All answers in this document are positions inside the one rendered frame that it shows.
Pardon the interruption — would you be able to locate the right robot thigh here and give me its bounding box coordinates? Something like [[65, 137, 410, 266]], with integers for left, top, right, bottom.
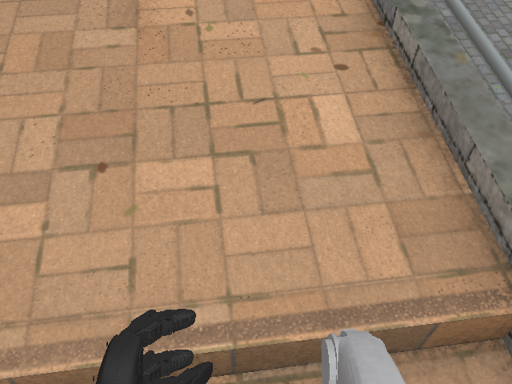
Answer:
[[321, 330, 406, 384]]

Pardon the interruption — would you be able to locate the left robot hand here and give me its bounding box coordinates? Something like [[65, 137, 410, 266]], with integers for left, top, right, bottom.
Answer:
[[93, 309, 213, 384]]

